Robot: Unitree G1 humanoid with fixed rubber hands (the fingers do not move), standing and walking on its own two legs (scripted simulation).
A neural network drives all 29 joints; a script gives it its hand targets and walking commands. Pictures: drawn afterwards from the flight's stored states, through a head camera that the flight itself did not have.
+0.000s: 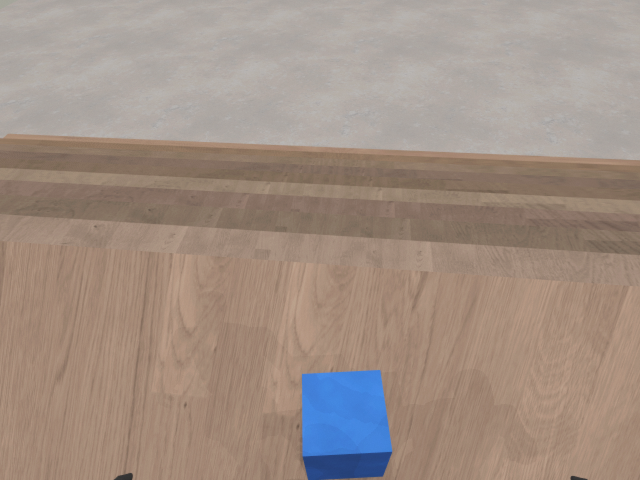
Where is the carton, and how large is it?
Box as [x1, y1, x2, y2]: [302, 370, 391, 479]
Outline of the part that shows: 379,370 302,374 302,445 303,459 308,479 382,476 391,453 391,446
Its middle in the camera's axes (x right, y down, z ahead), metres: +0.06 +0.50 +1.07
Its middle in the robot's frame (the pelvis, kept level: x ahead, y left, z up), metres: +0.40 -0.01 -0.66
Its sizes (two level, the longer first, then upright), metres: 0.210 0.200 0.250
